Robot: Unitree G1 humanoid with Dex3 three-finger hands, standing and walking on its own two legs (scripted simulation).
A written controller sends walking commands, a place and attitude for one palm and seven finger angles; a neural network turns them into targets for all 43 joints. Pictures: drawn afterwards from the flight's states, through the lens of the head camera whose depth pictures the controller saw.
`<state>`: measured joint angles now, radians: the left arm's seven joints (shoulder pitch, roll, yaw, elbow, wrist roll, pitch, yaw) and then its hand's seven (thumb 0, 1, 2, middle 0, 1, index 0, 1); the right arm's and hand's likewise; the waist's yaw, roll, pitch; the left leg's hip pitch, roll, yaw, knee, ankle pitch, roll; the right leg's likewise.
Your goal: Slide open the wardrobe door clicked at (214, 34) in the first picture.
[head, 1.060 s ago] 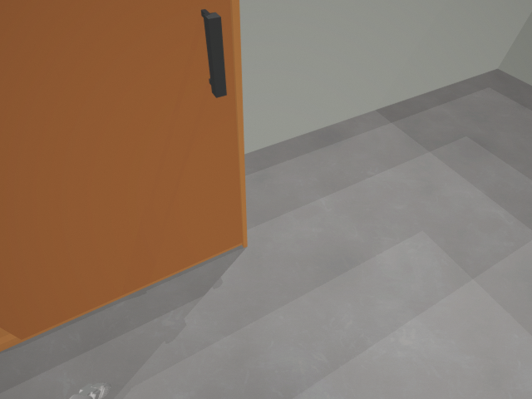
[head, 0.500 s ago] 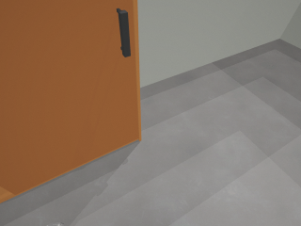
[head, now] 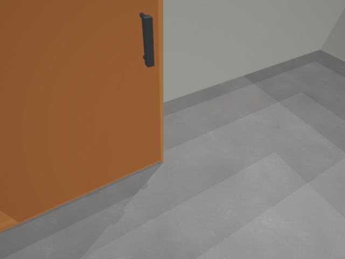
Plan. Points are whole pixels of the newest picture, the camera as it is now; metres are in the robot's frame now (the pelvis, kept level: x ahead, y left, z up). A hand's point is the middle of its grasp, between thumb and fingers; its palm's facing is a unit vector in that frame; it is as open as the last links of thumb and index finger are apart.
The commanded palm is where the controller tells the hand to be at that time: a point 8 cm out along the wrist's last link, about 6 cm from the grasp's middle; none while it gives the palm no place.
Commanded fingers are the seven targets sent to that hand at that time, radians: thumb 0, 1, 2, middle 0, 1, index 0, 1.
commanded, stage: look at it before walking up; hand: right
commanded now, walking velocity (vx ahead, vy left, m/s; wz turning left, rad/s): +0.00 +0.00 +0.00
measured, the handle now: (145, 40) +0.79 +0.15 +0.13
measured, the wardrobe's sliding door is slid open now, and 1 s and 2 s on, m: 0.00 0.00 0.00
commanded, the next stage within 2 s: turn to face it in 0.38 s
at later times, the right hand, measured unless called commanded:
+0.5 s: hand out of the picture +0.07 -0.25 -0.16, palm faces -0.03 +0.94 -0.33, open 7.4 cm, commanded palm none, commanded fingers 0.00 -0.90 -0.90 0.20 0.30 0.20 0.30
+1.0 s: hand out of the picture +0.06 -0.17 -0.17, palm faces -0.16 +0.95 -0.25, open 7.4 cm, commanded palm none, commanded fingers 0.00 -0.90 -0.90 0.20 0.30 0.20 0.30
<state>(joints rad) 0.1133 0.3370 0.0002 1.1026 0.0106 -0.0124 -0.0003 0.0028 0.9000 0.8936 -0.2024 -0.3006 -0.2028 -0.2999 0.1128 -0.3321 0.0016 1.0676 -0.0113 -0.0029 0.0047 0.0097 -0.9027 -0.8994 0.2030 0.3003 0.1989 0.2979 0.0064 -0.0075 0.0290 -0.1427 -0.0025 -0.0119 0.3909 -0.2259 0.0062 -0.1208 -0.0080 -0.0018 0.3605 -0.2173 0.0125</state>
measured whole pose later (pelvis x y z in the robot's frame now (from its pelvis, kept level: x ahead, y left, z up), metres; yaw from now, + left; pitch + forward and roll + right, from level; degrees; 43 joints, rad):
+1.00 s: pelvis -0.02 +0.01 -0.02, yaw +13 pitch +0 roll -1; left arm 0.14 0.24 0.06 0.97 0.01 0.05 0.02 0.00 0.90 0.89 -0.20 -0.30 -0.20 -0.30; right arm 0.25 -0.18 -0.04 0.92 -0.02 0.04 0.01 0.01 -0.90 -0.90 0.20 0.30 0.20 0.30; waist -0.03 -0.03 0.10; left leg -0.32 -0.06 -0.03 0.60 -0.28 0.06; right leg -0.46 -0.05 -0.02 1.08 -0.42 0.06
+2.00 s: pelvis +0.04 -0.05 -0.01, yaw +29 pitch +0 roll +1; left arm 0.34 0.20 0.07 1.03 0.02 0.01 -0.04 0.00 0.91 0.89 -0.20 -0.30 -0.20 -0.30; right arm 0.38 -0.18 -0.06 1.09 -0.04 -0.02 0.00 0.01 -0.92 -0.90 0.20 0.30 0.20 0.30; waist 0.00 0.01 0.00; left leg -0.05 0.08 0.05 0.39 -0.34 -0.07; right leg -0.45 -0.10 -0.10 0.73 -0.28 0.02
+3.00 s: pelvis +0.29 -0.01 -0.01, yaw +31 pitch +0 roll +2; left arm 0.13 0.15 0.04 0.96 0.03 0.00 0.04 0.00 0.91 0.89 -0.20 -0.30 -0.20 -0.30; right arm 0.19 -0.22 -0.09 1.00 -0.02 0.06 -0.03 0.00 -0.91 -0.90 0.20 0.30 0.19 0.30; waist -0.01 0.04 0.08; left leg -0.45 0.00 0.00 1.12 -0.49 -0.03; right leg -0.33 -0.05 -0.11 0.56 -0.24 -0.05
